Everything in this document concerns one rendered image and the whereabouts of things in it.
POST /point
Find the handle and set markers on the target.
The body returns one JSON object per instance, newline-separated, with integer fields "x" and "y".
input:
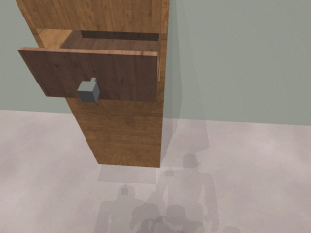
{"x": 89, "y": 91}

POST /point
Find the cabinet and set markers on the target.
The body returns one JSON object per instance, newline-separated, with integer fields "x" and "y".
{"x": 118, "y": 132}

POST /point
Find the drawer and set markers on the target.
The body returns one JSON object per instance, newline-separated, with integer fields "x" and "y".
{"x": 125, "y": 64}

